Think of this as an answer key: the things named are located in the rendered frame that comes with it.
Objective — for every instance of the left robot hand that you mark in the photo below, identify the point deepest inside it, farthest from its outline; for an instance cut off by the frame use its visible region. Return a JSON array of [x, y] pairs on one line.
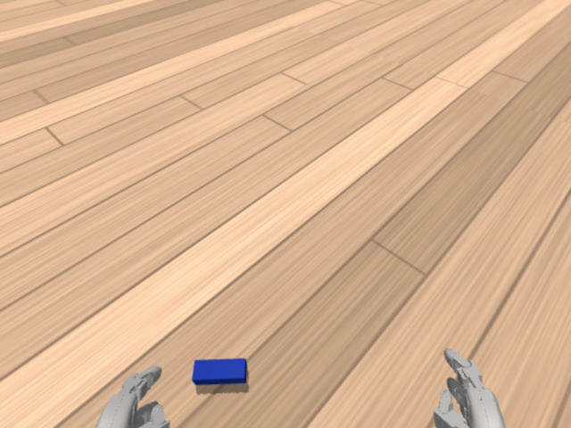
[[121, 409]]

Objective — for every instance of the carton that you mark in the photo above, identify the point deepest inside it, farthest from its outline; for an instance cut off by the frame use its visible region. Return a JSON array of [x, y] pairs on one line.
[[219, 371]]

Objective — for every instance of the right robot hand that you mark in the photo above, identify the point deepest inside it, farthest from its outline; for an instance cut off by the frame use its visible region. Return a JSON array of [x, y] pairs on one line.
[[478, 405]]

